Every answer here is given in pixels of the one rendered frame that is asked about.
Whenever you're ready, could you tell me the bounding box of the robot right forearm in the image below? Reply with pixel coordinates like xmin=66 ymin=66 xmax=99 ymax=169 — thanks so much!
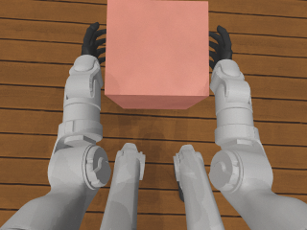
xmin=209 ymin=59 xmax=269 ymax=161

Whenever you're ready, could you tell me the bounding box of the left robot thigh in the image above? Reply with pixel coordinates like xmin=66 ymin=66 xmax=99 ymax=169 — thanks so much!
xmin=100 ymin=148 xmax=146 ymax=230

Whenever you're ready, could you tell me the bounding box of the robot left forearm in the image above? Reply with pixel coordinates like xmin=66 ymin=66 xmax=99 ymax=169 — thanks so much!
xmin=47 ymin=55 xmax=104 ymax=182

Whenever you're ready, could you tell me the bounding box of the left robot upper arm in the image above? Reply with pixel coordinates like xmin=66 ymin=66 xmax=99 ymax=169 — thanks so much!
xmin=0 ymin=144 xmax=111 ymax=230

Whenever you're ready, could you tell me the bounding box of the left robot hand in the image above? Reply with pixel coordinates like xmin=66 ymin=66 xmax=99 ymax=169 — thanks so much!
xmin=81 ymin=22 xmax=106 ymax=64

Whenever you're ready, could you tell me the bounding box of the left robot shin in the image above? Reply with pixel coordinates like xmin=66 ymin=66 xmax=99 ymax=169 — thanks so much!
xmin=114 ymin=143 xmax=138 ymax=168

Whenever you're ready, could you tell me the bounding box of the right robot upper arm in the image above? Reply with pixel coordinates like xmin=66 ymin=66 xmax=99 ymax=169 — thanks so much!
xmin=208 ymin=148 xmax=307 ymax=230

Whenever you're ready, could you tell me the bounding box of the right robot hand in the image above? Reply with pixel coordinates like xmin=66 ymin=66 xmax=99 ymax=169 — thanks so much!
xmin=208 ymin=25 xmax=233 ymax=71

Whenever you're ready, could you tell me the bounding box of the carton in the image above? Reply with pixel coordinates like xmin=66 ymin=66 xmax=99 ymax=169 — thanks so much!
xmin=105 ymin=0 xmax=209 ymax=109

